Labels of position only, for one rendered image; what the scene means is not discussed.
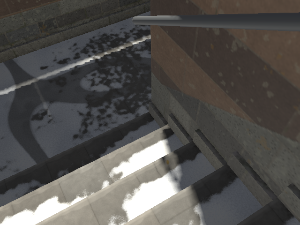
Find stairs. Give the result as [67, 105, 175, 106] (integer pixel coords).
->
[0, 112, 300, 225]

